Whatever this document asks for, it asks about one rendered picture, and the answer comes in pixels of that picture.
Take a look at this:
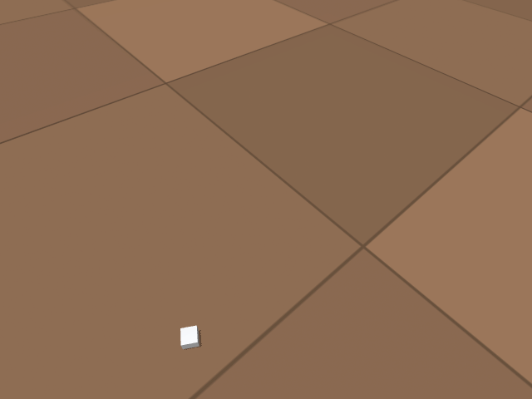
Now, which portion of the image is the small box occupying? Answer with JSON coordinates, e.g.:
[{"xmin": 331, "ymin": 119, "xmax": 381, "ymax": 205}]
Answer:
[{"xmin": 180, "ymin": 326, "xmax": 200, "ymax": 349}]

